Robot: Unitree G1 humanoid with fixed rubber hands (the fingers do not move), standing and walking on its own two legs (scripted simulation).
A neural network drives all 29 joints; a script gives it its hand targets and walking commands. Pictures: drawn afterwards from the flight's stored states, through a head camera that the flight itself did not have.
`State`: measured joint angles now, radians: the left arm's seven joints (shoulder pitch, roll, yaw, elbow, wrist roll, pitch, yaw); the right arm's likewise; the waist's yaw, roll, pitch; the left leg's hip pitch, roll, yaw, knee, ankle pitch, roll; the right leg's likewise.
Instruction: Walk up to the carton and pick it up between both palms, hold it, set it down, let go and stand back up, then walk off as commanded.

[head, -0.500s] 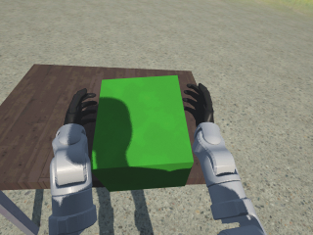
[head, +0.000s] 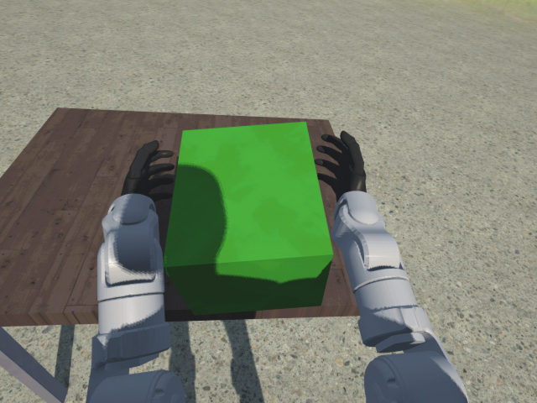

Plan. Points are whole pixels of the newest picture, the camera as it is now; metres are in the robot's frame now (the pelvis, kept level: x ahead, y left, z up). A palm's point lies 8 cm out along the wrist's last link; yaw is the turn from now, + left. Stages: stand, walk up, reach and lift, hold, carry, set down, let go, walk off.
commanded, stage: hold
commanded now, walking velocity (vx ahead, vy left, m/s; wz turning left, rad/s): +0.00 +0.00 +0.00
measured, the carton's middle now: (251, 217) +0.40 +0.02 +0.09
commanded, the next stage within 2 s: none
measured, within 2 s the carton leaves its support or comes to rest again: neither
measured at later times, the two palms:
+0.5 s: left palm (126, 202) +0.33 +0.17 +0.19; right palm (353, 206) +0.35 -0.12 +0.17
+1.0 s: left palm (132, 219) +0.34 +0.18 +0.15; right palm (342, 186) +0.37 -0.11 +0.19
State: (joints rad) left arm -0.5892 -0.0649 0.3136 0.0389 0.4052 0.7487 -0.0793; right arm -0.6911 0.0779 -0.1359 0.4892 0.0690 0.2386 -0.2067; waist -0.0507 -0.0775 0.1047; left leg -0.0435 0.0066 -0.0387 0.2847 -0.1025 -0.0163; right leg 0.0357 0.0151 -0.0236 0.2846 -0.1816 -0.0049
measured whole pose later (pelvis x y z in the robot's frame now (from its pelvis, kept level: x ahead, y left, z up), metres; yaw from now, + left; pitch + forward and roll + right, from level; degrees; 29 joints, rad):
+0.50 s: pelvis -0.02 +0.00 +0.00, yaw +0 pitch -9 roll +0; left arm -0.56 -0.07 0.27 -0.09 0.40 0.80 -0.09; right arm -0.62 0.08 -0.11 0.44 0.08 0.24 -0.20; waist -0.05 -0.08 0.10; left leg -0.04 0.01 -0.04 0.28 -0.08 -0.02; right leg 0.04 0.02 -0.02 0.28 -0.16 0.00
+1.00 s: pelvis +0.00 +0.00 +0.00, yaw +0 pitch -8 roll +0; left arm -0.45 -0.07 0.27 -0.10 0.41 0.79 -0.07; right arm -0.62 0.08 -0.03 0.33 0.08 0.26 -0.23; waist -0.05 -0.08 0.11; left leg -0.04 0.01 -0.04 0.28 -0.11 -0.02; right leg 0.04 0.02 -0.02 0.28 -0.18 0.00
